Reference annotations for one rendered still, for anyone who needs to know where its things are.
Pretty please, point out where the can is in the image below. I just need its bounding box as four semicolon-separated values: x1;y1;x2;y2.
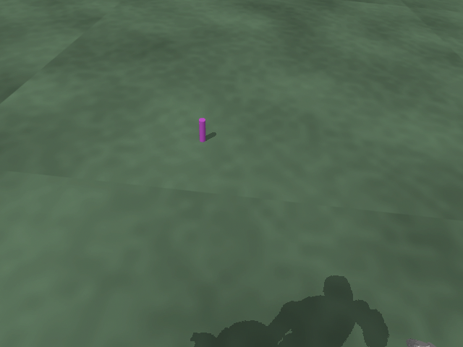
199;118;205;142

